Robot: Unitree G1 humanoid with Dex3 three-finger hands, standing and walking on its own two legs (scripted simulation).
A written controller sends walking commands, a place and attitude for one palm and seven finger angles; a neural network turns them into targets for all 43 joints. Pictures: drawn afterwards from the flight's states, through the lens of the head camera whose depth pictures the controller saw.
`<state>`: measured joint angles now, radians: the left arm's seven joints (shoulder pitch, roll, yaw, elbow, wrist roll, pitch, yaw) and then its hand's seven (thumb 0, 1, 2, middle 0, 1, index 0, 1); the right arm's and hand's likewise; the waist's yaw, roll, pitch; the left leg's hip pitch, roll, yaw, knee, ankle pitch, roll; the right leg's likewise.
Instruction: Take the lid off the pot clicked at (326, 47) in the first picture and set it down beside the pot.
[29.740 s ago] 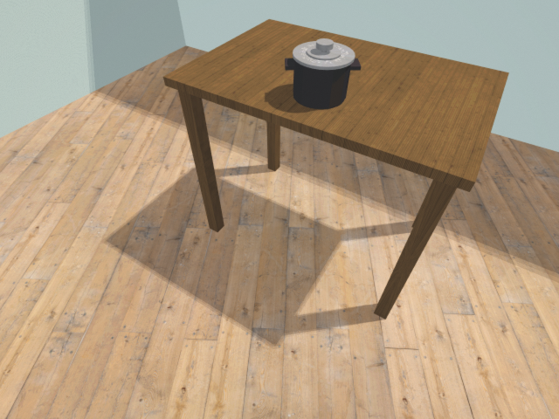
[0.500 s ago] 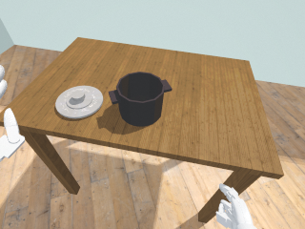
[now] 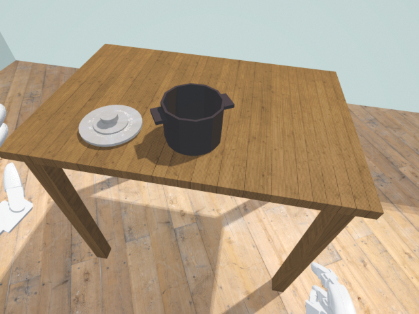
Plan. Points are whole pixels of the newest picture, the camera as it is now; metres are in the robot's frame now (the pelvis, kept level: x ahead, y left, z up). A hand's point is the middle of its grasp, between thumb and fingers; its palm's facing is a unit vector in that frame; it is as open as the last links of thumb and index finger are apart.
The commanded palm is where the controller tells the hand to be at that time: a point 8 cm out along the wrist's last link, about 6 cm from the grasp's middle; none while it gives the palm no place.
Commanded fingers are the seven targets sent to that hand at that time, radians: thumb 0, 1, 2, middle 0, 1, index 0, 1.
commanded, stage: step back with the hand held close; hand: left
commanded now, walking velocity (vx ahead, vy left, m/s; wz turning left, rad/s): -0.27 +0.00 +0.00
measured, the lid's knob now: (109, 116) +0.57 +0.31 +0.04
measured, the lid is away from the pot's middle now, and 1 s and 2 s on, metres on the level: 0.23 0.23 0.23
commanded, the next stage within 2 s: stop stepping back and stand still in 0.82 s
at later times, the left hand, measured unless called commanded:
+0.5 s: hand (31, 237) +0.16 +0.22 +0.20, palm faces +0.29 -0.84 -0.46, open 7.4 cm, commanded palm +0.09 +0.27 +0.22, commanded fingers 0.00 0.90 0.90 -0.20 -0.30 -0.20 -0.30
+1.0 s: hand out of the picture +0.06 +0.21 +0.18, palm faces +0.25 -0.87 -0.43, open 7.4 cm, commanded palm -0.02 +0.28 +0.22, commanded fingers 0.00 0.90 0.90 -0.20 -0.30 -0.20 -0.30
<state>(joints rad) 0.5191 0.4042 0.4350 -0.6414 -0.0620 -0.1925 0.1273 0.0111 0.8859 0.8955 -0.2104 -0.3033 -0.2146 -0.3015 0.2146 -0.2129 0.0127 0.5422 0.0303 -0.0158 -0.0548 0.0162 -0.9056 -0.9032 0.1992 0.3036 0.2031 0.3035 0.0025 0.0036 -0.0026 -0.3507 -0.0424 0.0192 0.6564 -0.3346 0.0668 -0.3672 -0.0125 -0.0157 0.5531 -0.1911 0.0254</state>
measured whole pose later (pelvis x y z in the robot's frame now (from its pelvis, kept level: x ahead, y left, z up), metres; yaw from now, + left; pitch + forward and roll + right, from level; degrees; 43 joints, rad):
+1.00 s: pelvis -0.16 +0.00 +0.00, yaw -1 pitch +1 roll -1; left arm 0.52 0.44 0.34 -0.66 -0.04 -0.14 0.09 0.01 0.89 0.90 -0.21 -0.30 -0.21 -0.30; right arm 0.20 -0.18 0.00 0.62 0.02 -0.07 -0.03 0.02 -0.90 -0.90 0.20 0.30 0.20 0.30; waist -0.01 -0.04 0.00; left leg -0.53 0.01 -0.02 0.87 -0.44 0.00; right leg -0.37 0.02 -0.02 0.57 -0.21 -0.02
